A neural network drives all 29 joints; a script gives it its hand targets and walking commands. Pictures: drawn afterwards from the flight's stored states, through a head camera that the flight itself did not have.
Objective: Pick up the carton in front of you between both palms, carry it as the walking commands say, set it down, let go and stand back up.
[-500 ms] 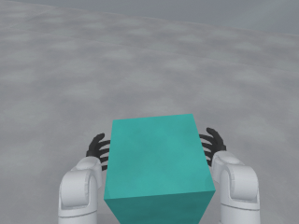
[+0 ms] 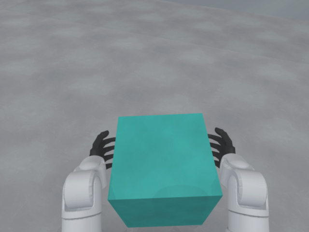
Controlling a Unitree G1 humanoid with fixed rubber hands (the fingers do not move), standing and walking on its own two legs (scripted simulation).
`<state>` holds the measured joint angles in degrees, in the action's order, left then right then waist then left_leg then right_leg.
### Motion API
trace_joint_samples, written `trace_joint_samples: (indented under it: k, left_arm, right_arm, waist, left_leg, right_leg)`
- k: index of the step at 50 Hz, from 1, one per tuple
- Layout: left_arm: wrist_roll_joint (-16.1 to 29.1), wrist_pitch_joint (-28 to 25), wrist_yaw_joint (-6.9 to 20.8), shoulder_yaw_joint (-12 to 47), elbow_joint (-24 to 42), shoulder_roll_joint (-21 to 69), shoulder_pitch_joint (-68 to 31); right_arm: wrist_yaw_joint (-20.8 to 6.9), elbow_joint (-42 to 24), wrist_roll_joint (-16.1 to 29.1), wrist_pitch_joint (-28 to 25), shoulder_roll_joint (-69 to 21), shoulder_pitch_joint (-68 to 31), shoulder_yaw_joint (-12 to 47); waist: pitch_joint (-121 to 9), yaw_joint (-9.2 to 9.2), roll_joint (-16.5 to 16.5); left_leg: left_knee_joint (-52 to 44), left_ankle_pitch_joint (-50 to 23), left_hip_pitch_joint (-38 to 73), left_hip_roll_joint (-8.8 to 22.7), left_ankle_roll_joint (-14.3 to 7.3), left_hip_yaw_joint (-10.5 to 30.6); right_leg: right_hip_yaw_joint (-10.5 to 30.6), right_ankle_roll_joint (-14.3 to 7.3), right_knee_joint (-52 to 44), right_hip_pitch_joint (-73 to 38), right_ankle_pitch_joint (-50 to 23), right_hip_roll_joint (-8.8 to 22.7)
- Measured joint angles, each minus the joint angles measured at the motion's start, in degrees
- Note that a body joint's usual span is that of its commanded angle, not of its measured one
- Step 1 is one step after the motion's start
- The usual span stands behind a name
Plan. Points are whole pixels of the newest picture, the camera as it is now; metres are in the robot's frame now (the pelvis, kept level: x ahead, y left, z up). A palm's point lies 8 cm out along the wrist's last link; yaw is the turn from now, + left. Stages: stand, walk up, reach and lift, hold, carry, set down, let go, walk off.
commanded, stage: carry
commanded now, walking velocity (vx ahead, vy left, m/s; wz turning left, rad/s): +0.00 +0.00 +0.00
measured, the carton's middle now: (162, 173) +0.27 -0.01 +0.00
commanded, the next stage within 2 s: hold in 1.62 s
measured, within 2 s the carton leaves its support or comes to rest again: neither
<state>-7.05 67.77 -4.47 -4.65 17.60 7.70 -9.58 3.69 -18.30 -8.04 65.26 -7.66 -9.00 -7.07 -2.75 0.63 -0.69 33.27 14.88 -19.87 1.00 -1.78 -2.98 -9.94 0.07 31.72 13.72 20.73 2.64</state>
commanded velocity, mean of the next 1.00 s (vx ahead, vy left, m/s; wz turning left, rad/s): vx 0.00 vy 0.00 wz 0.00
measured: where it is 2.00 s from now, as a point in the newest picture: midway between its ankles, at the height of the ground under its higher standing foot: outside the picture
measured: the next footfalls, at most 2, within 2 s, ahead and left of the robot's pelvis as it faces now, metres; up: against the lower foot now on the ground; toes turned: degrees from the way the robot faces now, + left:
none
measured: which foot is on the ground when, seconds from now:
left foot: down 0.00-1.00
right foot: down 0.00-1.00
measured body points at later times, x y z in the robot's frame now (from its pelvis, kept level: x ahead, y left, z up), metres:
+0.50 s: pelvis +0.02 +0.00 +0.00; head +0.01 -0.01 +0.45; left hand +0.33 +0.14 +0.03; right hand +0.33 -0.17 +0.04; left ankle +0.00 +0.10 -0.73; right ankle -0.05 -0.11 -0.73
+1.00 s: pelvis -0.04 -0.01 +0.01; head -0.06 -0.02 +0.46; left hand +0.27 +0.12 +0.05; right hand +0.27 -0.18 +0.05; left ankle +0.00 +0.10 -0.73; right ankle -0.05 -0.11 -0.73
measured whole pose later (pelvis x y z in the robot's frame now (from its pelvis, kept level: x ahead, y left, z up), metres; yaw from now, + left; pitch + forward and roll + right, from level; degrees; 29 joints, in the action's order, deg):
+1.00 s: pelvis -0.04 -0.01 +0.01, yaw -2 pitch +1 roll +0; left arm -14.4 42.5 -1.0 -11.2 -12.0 8.7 -14.9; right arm 0.2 12.7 -15.5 40.3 -9.1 -16.5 -13.7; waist -5.2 0.1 -0.5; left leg 28.9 11.7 -18.0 1.5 -1.0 -5.2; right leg -6.7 -1.2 29.9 14.2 16.5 1.6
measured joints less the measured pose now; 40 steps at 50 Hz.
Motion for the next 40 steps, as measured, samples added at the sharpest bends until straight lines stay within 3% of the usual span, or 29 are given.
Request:
trace_joint_samples:
  k: [7,14,22,29,33,40]
  left_arm:
    - [-2.9,-6.6,1.3,0.1,-9.0,-0.2,1.4]
    - [-3.2,-13.6,1.6,-0.7,-11.4,-0.1,0.6]
    - [-6.3,-20.1,3.0,-2.4,-22.9,0.1,-0.7]
    - [-7.7,-29.5,3.9,-7.7,-31.5,1.1,-5.6]
    - [-6.7,-29.6,3.3,-7.1,-29.6,1.1,-5.8]
    - [-7.0,-26.3,3.5,-6.1,-30.1,0.8,-4.2]
  right_arm:
    - [-1.7,10.8,-2.2,-6.8,0.0,-0.1,-0.4]
    - [-1.9,13.1,-2.2,-13.6,-0.1,-1.2,-1.0]
    - [-3.4,25.1,-5.9,-20.0,-0.4,-3.2,-2.9]
    - [-3.1,32.4,-7.7,-28.1,-1.6,-8.3,-6.8]
    - [-3.0,30.6,-6.6,-29.4,-1.4,-7.4,-6.5]
    - [-2.9,30.8,-7.1,-25.2,-1.1,-6.4,-5.6]
  waist:
    - [-3.1,-0.18,2.4]
    - [-2.8,-1.31,1.1]
    - [-3.6,-0.95,0.2]
    - [-1.9,-1.03,-0.2]
    - [-1.7,-0.67,0.2]
    - [-2.7,-0.79,1.0]
  left_leg:
    - [-1.5,3.7,2.6,-2.0,-0.9,-2.5]
    - [-2.1,3.8,2.9,-2.2,-1.0,-2.8]
    - [-1.0,2.4,3.5,-1.0,-0.2,-2.5]
    - [-1.7,2.3,3.3,-0.3,0.5,-2.1]
    - [-1.1,1.7,2.6,0.0,0.7,-2.0]
    - [-2.7,-0.3,3.1,0.1,0.9,-2.2]
  right_leg:
    - [3.8,1.7,-0.8,-1.3,1.4,1.5]
    - [4.1,2.0,-0.2,-0.9,1.4,1.8]
    - [3.7,1.3,-0.4,-2.2,-0.1,0.7]
    - [3.2,-0.1,-0.9,-1.9,0.3,-0.1]
    - [3.2,-0.5,0.0,-1.1,0.0,-0.4]
    - [3.3,-0.9,-0.5,-0.9,-1.4,-0.6]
